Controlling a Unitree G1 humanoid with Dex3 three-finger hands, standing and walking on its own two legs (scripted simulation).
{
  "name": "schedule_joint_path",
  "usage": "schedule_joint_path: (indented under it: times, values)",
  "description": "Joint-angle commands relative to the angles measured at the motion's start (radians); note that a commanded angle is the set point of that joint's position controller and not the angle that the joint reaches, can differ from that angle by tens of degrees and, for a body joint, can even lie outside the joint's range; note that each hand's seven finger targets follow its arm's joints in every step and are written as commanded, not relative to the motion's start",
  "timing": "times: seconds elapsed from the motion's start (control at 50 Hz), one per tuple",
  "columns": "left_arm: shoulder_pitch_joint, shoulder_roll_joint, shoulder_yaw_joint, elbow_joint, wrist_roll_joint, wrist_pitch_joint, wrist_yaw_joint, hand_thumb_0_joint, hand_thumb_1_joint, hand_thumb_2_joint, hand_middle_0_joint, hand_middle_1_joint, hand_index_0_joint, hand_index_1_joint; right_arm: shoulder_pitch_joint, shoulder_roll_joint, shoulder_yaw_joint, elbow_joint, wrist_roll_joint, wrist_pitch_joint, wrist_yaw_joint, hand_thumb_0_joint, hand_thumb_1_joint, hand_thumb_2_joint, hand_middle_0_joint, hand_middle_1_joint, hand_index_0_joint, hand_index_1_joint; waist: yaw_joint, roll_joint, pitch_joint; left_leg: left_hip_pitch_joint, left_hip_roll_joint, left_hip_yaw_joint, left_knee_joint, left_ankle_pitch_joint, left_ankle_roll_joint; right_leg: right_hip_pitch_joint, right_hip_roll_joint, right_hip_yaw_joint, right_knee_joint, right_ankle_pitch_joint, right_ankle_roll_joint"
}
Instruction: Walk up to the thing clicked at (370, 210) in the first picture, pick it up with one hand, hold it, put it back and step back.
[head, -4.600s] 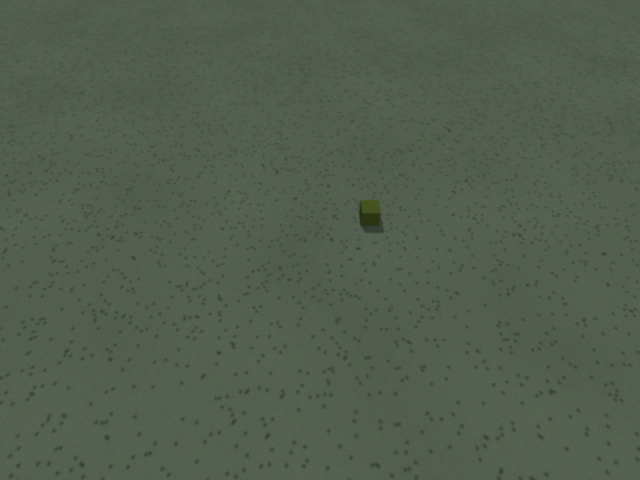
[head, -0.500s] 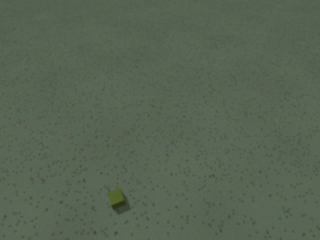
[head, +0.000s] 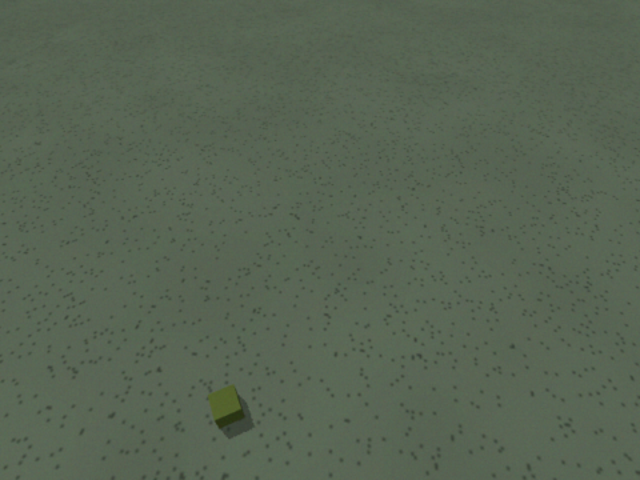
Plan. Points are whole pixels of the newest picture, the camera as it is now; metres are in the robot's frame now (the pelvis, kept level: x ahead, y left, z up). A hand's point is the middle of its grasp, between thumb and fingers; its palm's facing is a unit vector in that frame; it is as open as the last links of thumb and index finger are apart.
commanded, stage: stand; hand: left
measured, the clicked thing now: (226, 406) +0.46 +0.27 -0.74
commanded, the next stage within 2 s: none
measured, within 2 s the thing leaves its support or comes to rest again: neither
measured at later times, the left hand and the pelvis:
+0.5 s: hand out of the picture +0.08 +0.25 -0.16, palm faces -0.01 -0.94 -0.34, open 7.4 cm; pelvis +0.01 -0.01 +0.00, yaw +0 degrees
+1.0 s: hand out of the picture +0.09 +0.25 -0.16, palm faces -0.01 -0.94 -0.34, open 7.4 cm; pelvis +0.01 +0.00 +0.00, yaw +0 degrees
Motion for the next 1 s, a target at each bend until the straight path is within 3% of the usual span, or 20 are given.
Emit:
schedule_joint_path:
  times: [0.0, 0.06, 0.2, 0.28, 0.38, 0.56, 0.7, 0.8, 0.98]
  values:
    - [-0.026, 0.209, 0.033, -0.058, -0.005, -0.023, 0.018, 0.000, 0.900, 0.900, -0.200, -0.300, -0.200, -0.300, -0.051, -0.225, -0.036, -0.064, 0.004, -0.030, -0.017, 0.000, -0.900, -0.900, 0.200, 0.300, 0.200, 0.300, 0.003, 0.016, -0.082, 0.049, 0.112, -0.103, -0.059, 0.071, 0.028, -0.007, -0.093, 0.067, -0.065, 0.099, -0.048]
    - [-0.020, 0.214, 0.034, -0.062, -0.006, -0.025, 0.019, 0.000, 0.900, 0.900, -0.200, -0.300, -0.200, -0.300, -0.043, -0.222, -0.037, -0.066, 0.005, -0.031, -0.017, 0.000, -0.900, -0.900, 0.200, 0.300, 0.200, 0.300, -0.001, 0.004, -0.102, 0.079, 0.115, -0.093, -0.038, 0.150, 0.029, 0.005, -0.095, 0.063, -0.065, 0.153, -0.047]
    - [-0.009, 0.211, 0.034, -0.066, -0.006, -0.023, 0.020, 0.000, 0.900, 0.900, -0.200, -0.300, -0.200, -0.300, -0.053, -0.225, -0.035, -0.068, 0.006, -0.028, -0.020, 0.000, -0.900, -0.900, 0.200, 0.300, 0.200, 0.300, 0.001, 0.020, -0.097, 0.089, 0.117, -0.085, -0.034, 0.171, 0.027, 0.013, -0.097, 0.062, -0.072, 0.189, -0.048]
    - [-0.003, 0.214, 0.034, -0.066, -0.006, -0.022, 0.021, 0.000, 0.900, 0.900, -0.200, -0.300, -0.200, -0.300, -0.063, -0.224, -0.035, -0.071, 0.008, -0.027, -0.020, 0.000, -0.900, -0.900, 0.200, 0.300, 0.200, 0.300, 0.004, 0.007, -0.089, 0.104, 0.120, -0.090, -0.038, 0.170, 0.025, 0.002, -0.092, 0.056, -0.072, 0.167, -0.045]
    - [-0.004, 0.217, 0.036, -0.068, -0.005, -0.020, 0.021, 0.000, 0.900, 0.900, -0.200, -0.300, -0.200, -0.300, -0.064, -0.227, -0.033, -0.076, 0.006, -0.022, -0.019, 0.000, -0.900, -0.900, 0.200, 0.300, 0.200, 0.300, 0.006, 0.008, -0.068, 0.075, 0.111, -0.088, -0.048, 0.081, 0.026, 0.001, -0.093, 0.059, -0.091, 0.104, -0.046]
    - [0.003, 0.216, 0.036, -0.071, -0.005, -0.022, 0.022, 0.000, 0.900, 0.900, -0.200, -0.300, -0.200, -0.300, -0.061, -0.227, -0.031, -0.078, 0.008, -0.026, -0.022, 0.000, -0.900, -0.900, 0.200, 0.300, 0.200, 0.300, 0.010, 0.010, -0.094, 0.100, 0.118, -0.091, -0.037, 0.185, 0.025, 0.023, -0.094, 0.050, -0.074, 0.182, -0.048]
    - [-0.003, 0.216, 0.035, -0.072, -0.006, -0.018, 0.021, 0.000, 0.900, 0.900, -0.200, -0.300, -0.200, -0.300, -0.046, -0.225, -0.028, -0.074, 0.007, -0.024, -0.022, 0.000, -0.900, -0.900, 0.200, 0.300, 0.200, 0.300, 0.007, 0.013, -0.070, 0.067, 0.111, -0.086, -0.049, 0.127, 0.024, 0.027, -0.097, 0.055, -0.086, 0.141, -0.050]
    - [0.000, 0.215, 0.036, -0.074, -0.003, -0.019, 0.021, 0.000, 0.900, 0.900, -0.200, -0.300, -0.200, -0.300, -0.038, -0.226, -0.028, -0.073, 0.007, -0.025, -0.022, 0.000, -0.900, -0.900, 0.200, 0.300, 0.200, 0.300, 0.011, 0.009, -0.088, 0.082, 0.118, -0.087, -0.041, 0.178, 0.031, 0.045, -0.102, 0.054, -0.077, 0.184, -0.052]
    - [0.006, 0.217, 0.035, -0.074, -0.004, -0.016, 0.021, 0.000, 0.900, 0.900, -0.200, -0.300, -0.200, -0.300, -0.040, -0.226, -0.030, -0.077, 0.007, -0.024, -0.023, 0.000, -0.900, -0.900, 0.200, 0.300, 0.200, 0.300, 0.010, 0.001, -0.063, 0.080, 0.113, -0.091, -0.052, 0.129, 0.026, 0.014, -0.093, 0.048, -0.083, 0.123, -0.050]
